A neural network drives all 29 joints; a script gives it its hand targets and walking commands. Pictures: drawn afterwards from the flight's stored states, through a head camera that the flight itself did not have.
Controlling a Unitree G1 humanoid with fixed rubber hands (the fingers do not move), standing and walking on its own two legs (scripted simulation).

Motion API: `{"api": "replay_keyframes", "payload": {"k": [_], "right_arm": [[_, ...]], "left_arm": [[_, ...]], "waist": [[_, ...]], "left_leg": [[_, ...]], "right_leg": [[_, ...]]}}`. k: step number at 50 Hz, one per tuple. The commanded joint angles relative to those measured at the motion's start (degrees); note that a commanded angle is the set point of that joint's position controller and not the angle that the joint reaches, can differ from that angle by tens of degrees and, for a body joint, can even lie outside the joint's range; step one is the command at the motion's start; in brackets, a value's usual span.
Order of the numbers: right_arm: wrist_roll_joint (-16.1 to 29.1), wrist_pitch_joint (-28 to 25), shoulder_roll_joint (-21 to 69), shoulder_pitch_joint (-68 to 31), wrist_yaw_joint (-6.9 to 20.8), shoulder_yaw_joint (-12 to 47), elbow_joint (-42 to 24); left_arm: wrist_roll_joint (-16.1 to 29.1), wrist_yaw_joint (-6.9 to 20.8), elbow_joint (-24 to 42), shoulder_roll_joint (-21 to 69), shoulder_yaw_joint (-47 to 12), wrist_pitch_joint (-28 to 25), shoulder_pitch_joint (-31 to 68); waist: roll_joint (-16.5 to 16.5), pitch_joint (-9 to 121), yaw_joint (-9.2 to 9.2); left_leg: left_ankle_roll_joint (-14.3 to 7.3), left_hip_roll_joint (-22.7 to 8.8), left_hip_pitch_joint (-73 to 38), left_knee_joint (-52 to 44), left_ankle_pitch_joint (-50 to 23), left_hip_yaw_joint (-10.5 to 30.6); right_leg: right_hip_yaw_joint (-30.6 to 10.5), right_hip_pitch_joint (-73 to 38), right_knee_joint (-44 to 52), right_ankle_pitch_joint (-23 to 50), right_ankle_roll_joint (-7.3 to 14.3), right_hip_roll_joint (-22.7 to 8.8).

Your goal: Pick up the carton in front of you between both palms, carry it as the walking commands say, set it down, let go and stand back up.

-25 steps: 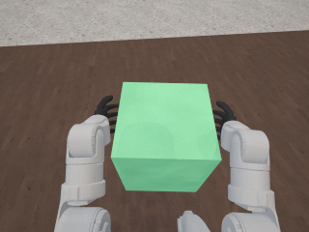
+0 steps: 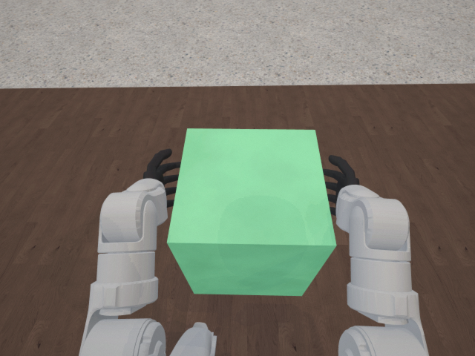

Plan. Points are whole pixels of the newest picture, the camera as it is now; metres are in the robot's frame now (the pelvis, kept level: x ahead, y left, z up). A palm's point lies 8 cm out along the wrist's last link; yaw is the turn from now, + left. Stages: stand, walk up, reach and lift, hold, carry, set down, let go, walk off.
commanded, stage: carry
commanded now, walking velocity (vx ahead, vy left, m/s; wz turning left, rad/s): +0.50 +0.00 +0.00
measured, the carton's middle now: (249, 219) +0.36 +0.03 +0.01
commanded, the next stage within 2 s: none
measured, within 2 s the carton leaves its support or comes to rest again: neither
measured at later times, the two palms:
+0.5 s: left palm (201, 98) +0.66 +0.16 +0.03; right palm (329, 112) +0.63 -0.14 +0.03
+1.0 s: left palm (215, 47) +0.94 +0.16 +0.00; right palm (315, 49) +0.95 -0.13 -0.01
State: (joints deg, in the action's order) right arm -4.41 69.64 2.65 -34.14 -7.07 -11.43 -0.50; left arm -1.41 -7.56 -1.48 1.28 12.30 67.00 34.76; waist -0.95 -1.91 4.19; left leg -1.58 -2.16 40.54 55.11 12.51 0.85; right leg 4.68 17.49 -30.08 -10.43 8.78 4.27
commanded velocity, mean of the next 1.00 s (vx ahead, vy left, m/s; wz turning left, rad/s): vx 0.50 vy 0.00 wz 0.00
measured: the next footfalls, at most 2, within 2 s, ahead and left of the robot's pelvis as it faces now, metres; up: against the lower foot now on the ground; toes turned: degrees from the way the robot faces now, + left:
left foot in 0.20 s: +0.30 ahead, +0.07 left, -0.05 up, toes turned +0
right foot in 0.74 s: +0.61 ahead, -0.04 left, -0.09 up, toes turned -2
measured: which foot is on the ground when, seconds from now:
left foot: up 0.00-0.18, down 0.20-0.72, up 0.74-1.00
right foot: down 0.00-0.22, up 0.24-0.72, down 0.74-1.00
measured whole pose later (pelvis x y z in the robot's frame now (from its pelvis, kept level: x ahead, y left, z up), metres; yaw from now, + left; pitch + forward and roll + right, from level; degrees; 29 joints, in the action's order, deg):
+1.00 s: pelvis +0.59 +0.00 -0.10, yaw +0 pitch +5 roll +2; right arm -3.8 70.2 1.2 -35.5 -7.6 -10.7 5.2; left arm -2.0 -7.9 -5.8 0.6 11.3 68.0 35.2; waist -0.6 0.4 3.4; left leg -1.4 -2.3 39.4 59.5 17.8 1.3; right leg 5.2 20.5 -32.5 -9.3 8.7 4.2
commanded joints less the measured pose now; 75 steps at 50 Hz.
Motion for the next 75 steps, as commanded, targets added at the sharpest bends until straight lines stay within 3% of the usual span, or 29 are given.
{"api": "replay_keyframes", "payload": {"k": [1, 6, 9, 10, 11, 12, 13, 15, 18, 25, 32, 35, 36, 37, 38, 39, 41, 43, 51, 58, 61, 62, 63, 64, 65, 66, 67, 69, 75], "right_arm": [[21.0, -4.4, 57.4, -41.8, 8.3, 39.2, -10.2], [19.2, -3.0, 53.2, -37.9, 9.0, 38.8, -7.1], [18.3, -2.4, 51.2, -36.0, 10.3, 36.7, -2.3], [18.0, -2.3, 50.2, -35.4, 10.7, 35.4, -1.0], [18.0, -2.2, 49.2, -35.4, 11.3, 33.7, 0.4], [17.3, -2.1, 47.8, -36.3, 11.4, 32.3, 2.7], [18.4, -2.1, 50.0, -35.2, 11.7, 32.6, 4.4], [22.7, -2.9, 56.7, -41.3, 12.8, 35.3, 0.8], [29.2, -3.8, 63.5, -50.4, 13.8, 39.5, -5.0], [31.0, -4.8, 63.5, -46.2, 13.9, 40.9, -8.6], [29.1, -4.0, 58.0, -40.7, 13.8, 41.3, -8.3], [28.4, -3.2, 56.4, -39.4, 14.2, 40.7, -3.8], [28.3, -3.0, 56.2, -39.8, 14.4, 40.5, -2.0], [28.3, -2.8, 55.7, -41.3, 14.6, 39.9, -0.6], [28.4, -2.2, 57.0, -42.5, 14.7, 39.6, 1.8], [28.3, -1.7, 57.2, -42.2, 14.3, 38.0, 2.7], [26.8, -1.9, 57.8, -44.8, 13.6, 36.9, 1.7], [25.5, -2.6, 59.6, -46.4, 12.6, 35.6, 0.0], [23.0, -4.1, 60.2, -44.5, 9.3, 37.0, -6.1], [20.0, -2.8, 55.6, -39.3, 9.4, 37.2, -3.7], [18.7, -2.7, 54.4, -36.9, 10.7, 35.5, 1.2], [18.3, -2.8, 53.8, -36.2, 11.1, 34.5, 2.6], [18.0, -2.9, 52.6, -35.7, 11.6, 33.2, 3.7], [17.7, -2.9, 52.1, -36.0, 11.9, 31.5, 5.7], [17.3, -3.2, 50.8, -35.9, 12.0, 30.7, 7.0], [18.6, -3.6, 54.1, -34.8, 12.5, 31.4, 7.7], [20.6, -4.1, 56.9, -38.8, 12.9, 32.7, 4.6], [25.9, -4.7, 62.2, -47.3, 13.5, 36.7, -1.3], [30.8, -5.6, 64.9, -47.6, 13.6, 40.4, -7.6]], "left_arm": [[28.4, 15.5, 10.6, 62.7, -42.1, -0.5, 43.6], [26.1, 15.6, 5.5, 59.2, -41.4, -0.1, 37.6], [25.5, 15.9, 0.1, 59.0, -40.6, -0.2, 37.1], [25.3, 16.1, -1.5, 59.2, -40.5, -0.3, 38.0], [25.0, 16.2, -3.1, 59.6, -40.1, -0.3, 38.0], [25.2, 16.0, -4.9, 60.6, -38.6, 0.5, 39.5], [24.5, 15.7, -5.0, 60.5, -37.8, 0.6, 39.1], [23.8, 15.0, -2.4, 62.5, -37.4, -0.2, 42.7], [22.6, 13.5, 1.5, 64.7, -37.2, -1.1, 43.2], [20.5, 10.5, 6.9, 63.5, -39.6, -2.8, 38.8], [18.9, 10.3, 9.0, 57.6, -40.9, -1.3, 37.0], [17.1, 11.1, 4.8, 54.2, -38.4, 0.0, 34.3], [16.6, 11.5, 3.5, 53.3, -37.4, 0.3, 33.7], [16.2, 11.9, 2.0, 52.3, -36.1, 0.7, 32.9], [15.7, 12.2, -0.1, 50.8, -34.6, 1.0, 34.5], [15.9, 12.5, -2.4, 50.1, -33.3, 1.1, 33.6], [19.4, 13.7, -1.8, 56.6, -35.3, 0.9, 36.8], [23.8, 14.8, 1.5, 62.0, -37.8, 0.6, 44.9], [28.6, 15.1, 7.8, 65.0, -40.2, -0.6, 47.1], [26.1, 15.5, 3.2, 61.4, -40.0, -0.1, 39.0], [25.5, 16.2, -2.2, 61.6, -39.5, -0.6, 37.9], [25.5, 16.5, -3.7, 62.1, -39.5, -0.9, 38.6], [25.4, 16.7, -5.2, 62.4, -39.3, -1.2, 39.1], [25.4, 16.8, -7.0, 63.5, -39.2, -1.0, 39.7], [25.3, 16.6, -7.8, 63.8, -36.9, -0.6, 40.1], [24.7, 16.3, -6.9, 64.2, -37.4, -0.9, 41.0], [24.9, 16.0, -4.9, 65.3, -37.6, -1.4, 43.6], [24.6, 14.8, -1.2, 66.6, -37.2, -2.2, 45.0], [22.3, 11.4, 4.9, 66.1, -38.9, -3.4, 40.4]], "waist": [[-5.0, 32.2, 1.22], [-5.1, 28.5, 3.31], [-3.9, 28.9, -1.81], [-2.2, 29.5, -4.91], [5.8, 31.5, -4.59], [16.9, 37.2, -7.17], [14.5, 41.0, -8.30], [3.4, 31.9, -7.29], [2.7, 29.4, -5.06], [6.8, 32.5, -7.98], [7.0, 29.1, -11.49], [6.9, 29.3, -7.47], [6.2, 30.8, -3.92], [0.8, 31.8, -1.79], [-9.4, 34.8, -2.64], [-14.8, 40.7, -0.11], [-5.1, 34.8, -0.44], [0.1, 29.9, -2.18], [-4.7, 32.2, -0.03], [-4.8, 28.6, 3.59], [-5.0, 27.7, 0.26], [-3.7, 29.1, -2.81], [1.2, 30.5, -4.75], [10.4, 34.4, -3.95], [19.0, 40.8, -7.86], [12.6, 39.6, -8.01], [7.7, 34.7, -7.81], [2.5, 30.8, -6.00], [6.4, 32.8, -6.67]], "left_leg": [[-0.2, 2.6, 4.0, -7.1, -8.4, -3.9], [-2.2, 6.4, -4.8, -27.6, -22.6, -7.7], [-4.3, 5.1, -25.3, -36.7, -30.2, -8.5], [-4.1, 0.9, -36.4, -34.1, -33.8, -5.0], [-4.1, -9.7, -48.8, -21.9, -58.1, 5.4], [-17.0, -22.3, -65.6, -19.5, -59.4, 25.7], [-20.3, -22.2, -64.9, -23.7, -30.4, 32.3], [-14.8, -14.7, -50.6, -29.8, -12.6, 25.6], [-11.1, -12.4, -38.9, -32.3, -16.3, 19.7], [-7.7, -8.8, -50.8, -26.4, -45.9, 10.0], [-6.3, -3.0, -54.2, -20.6, -46.4, 4.2], [-4.0, -2.2, -46.0, -9.6, -44.3, 0.4], [-2.7, -1.6, -39.5, -1.6, -39.0, -2.1], [-1.8, 0.3, -26.7, 7.8, -17.3, -3.3], [0.2, 4.9, -9.4, 15.4, 20.8, -2.4], [1.5, 7.4, 2.6, 28.7, 26.3, 0.6], [-1.4, 3.1, 5.4, 24.2, 18.9, 1.9], [-0.9, 1.0, 1.2, 16.0, 13.5, 1.5], [0.4, 0.3, 5.4, 0.5, -2.7, -1.5], [-1.5, 5.5, -1.0, -24.9, -20.1, -7.1], [-4.1, 5.5, -18.1, -34.6, -27.7, -8.2], [-4.3, 3.8, -28.5, -36.0, -30.6, -7.9], [-4.2, -3.9, -41.1, -29.0, -43.5, -0.8], [-7.8, -16.5, -56.1, -17.0, -67.4, 13.5], [-19.5, -24.1, -65.7, -20.9, -45.3, 31.0], [-18.6, -20.1, -60.7, -25.4, -20.7, 32.1], [-15.8, -16.1, -53.9, -28.0, -12.0, 28.2], [-12.9, -13.8, -43.6, -30.3, -13.9, 23.1], [-9.9, -10.7, -45.2, -27.9, -34.4, 13.7]], "right_leg": [[-12.9, -30.1, 0.2, 47.4, -0.2, -12.3], [-9.1, -29.3, -5.4, 42.0, -0.4, -8.7], [-4.4, -19.4, -19.1, 37.2, -3.3, -7.8], [-3.2, -10.0, -27.0, 26.6, -4.4, -6.7], [-1.4, 4.1, -36.2, -5.4, -5.1, -3.9], [-4.8, 23.2, -52.2, -28.5, -8.9, 1.8], [-7.5, 27.5, -57.1, -26.9, -6.9, -0.5], [-6.9, 28.1, -48.7, -18.5, -5.8, -3.7], [-6.3, 21.4, -39.2, -13.7, -6.8, -5.8], [-3.1, 29.1, -26.1, 0.5, -7.0, -5.8], [2.5, 22.0, 0.0, 18.3, -5.5, -0.3], [3.1, 3.7, 8.9, 25.6, -2.9, 0.1], [1.6, -7.1, 11.1, 29.4, -2.3, -2.4], [-4.9, -19.5, 4.8, 43.5, -2.6, -10.0], [-21.3, -35.6, -6.0, 65.1, 2.3, -22.6], [-36.1, -44.0, -3.0, 43.0, 12.9, -29.0], [-33.6, -31.8, 3.9, 12.0, 9.2, -21.9], [-27.2, -19.5, 6.1, 14.5, 6.5, -19.3], [-16.2, -25.8, 1.7, 41.4, 1.5, -15.2], [-10.3, -29.1, -5.2, 40.2, 0.8, -9.0], [-6.7, -21.1, -15.1, 35.9, -1.4, -8.2], [-4.3, -15.2, -22.3, 31.6, -3.0, -7.4], [-3.4, -2.5, -32.3, 11.9, -4.2, -5.6], [-2.6, 12.5, -40.3, -23.2, -6.1, -1.9], [-5.5, 25.7, -54.9, -29.1, -8.0, 1.3], [-7.3, 28.4, -54.3, -25.3, -6.1, -1.7], [-6.7, 29.6, -51.0, -21.6, -5.9, -3.0], [-6.6, 26.3, -44.2, -16.2, -6.6, -5.5], [-4.5, 27.7, -32.5, -5.7, -7.7, -6.8]]}}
